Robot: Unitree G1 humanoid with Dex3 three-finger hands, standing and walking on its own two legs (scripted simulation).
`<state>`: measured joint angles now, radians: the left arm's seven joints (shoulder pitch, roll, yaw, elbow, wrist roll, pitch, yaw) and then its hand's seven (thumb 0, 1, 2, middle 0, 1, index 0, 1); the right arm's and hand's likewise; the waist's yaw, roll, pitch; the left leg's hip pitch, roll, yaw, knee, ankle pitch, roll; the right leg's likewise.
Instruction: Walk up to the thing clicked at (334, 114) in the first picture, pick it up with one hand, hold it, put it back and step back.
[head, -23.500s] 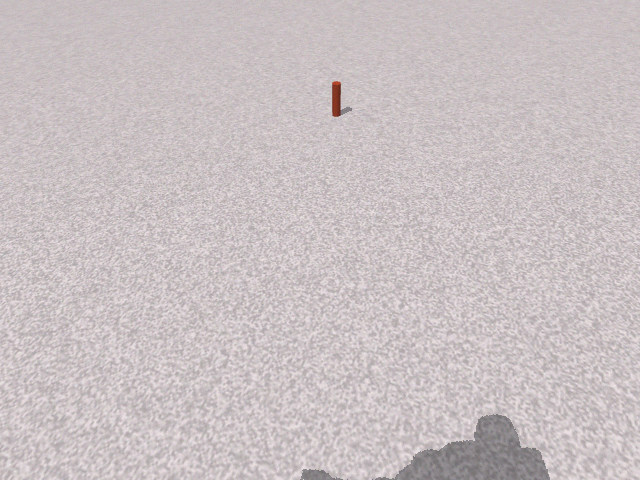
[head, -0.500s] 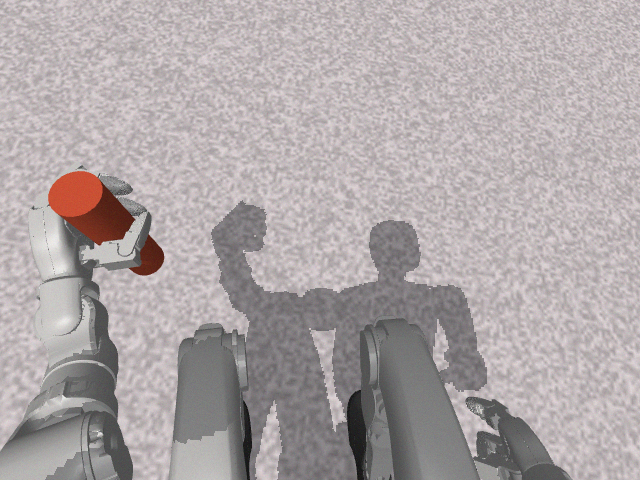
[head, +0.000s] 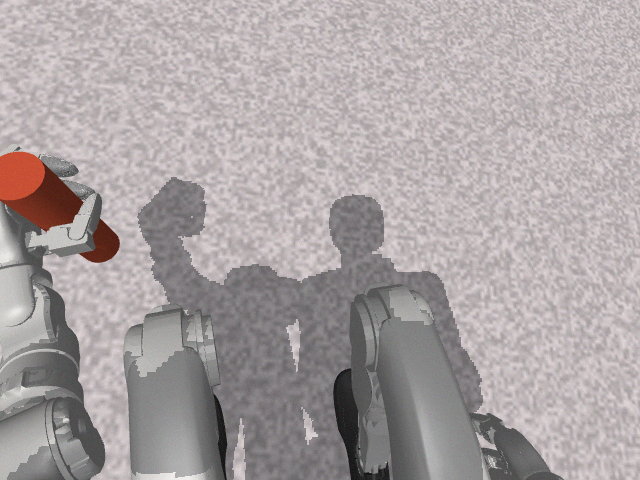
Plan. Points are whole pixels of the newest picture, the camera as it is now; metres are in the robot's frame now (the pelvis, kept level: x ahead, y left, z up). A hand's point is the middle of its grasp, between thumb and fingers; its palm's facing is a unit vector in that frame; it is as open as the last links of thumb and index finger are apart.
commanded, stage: crouch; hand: left
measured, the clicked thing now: (66, 217) +0.44 +0.27 -0.07
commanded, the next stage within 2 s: lower in 0.34 s
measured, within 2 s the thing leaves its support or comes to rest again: rests again in 1.76 s
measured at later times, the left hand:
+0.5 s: hand (80, 221) +0.44 +0.27 -0.10, palm faces +0.27 -0.96 -0.03, open 6.9 cm
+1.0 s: hand (95, 236) +0.45 +0.27 -0.17, palm faces +0.28 -0.96 -0.03, open 6.9 cm
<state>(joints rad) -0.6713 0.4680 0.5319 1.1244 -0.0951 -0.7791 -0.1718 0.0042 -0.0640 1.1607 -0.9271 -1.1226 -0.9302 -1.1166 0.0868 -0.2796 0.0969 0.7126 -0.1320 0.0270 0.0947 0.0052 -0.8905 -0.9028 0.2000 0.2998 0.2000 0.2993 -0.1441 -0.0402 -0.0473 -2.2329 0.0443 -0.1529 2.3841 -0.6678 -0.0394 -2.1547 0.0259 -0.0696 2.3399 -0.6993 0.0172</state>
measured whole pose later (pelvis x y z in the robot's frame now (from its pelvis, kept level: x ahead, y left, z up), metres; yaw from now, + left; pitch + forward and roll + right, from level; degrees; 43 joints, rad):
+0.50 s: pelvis +0.00 +0.00 -0.03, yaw -3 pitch +26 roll -8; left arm -0.62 0.51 0.54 1.07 -0.12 -0.80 -0.16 0.00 -0.06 1.16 -0.93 -1.12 -0.93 -1.11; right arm 0.01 -0.31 0.15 0.70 -0.18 0.05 0.11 0.00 -0.90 -0.91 0.20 0.30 0.20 0.30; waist -0.15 -0.07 0.04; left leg -2.28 0.04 -0.21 2.51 -0.70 -0.04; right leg -2.18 0.04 -0.11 2.43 -0.71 0.03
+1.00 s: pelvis +0.00 +0.01 -0.05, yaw -6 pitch +20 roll -12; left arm -0.62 0.65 0.57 1.22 -0.10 -0.93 -0.11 0.00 -0.07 1.17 -0.94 -1.11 -0.94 -1.10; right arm -0.07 -0.34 0.30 0.65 -0.26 0.06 0.14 0.00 -0.91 -0.91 0.20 0.30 0.20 0.30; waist -0.21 -0.15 0.17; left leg -2.27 0.03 -0.29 2.60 -0.71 -0.04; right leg -2.14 0.06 -0.16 2.46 -0.70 0.05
